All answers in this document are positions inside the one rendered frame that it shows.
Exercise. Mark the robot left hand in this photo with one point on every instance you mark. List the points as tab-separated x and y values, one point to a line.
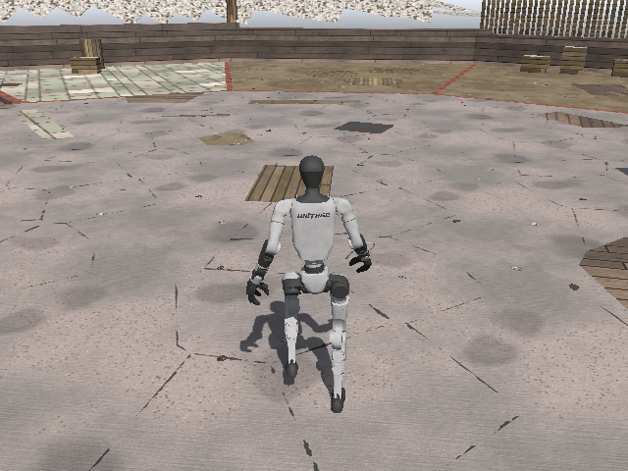
251	289

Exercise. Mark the robot left forearm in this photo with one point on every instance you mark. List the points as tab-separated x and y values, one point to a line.
262	265

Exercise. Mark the robot right hand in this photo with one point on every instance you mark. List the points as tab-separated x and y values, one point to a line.
363	268

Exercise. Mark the left robot thigh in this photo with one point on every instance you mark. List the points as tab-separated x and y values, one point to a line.
292	285

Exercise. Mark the robot right forearm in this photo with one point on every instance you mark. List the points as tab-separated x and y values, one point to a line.
363	252

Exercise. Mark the robot left upper arm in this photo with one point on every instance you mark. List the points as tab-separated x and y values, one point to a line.
281	209

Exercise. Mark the robot thigh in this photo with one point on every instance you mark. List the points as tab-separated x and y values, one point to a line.
339	293
292	285

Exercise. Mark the right robot thigh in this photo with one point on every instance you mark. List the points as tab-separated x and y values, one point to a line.
339	293

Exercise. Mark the robot right upper arm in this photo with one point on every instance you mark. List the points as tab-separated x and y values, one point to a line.
344	208

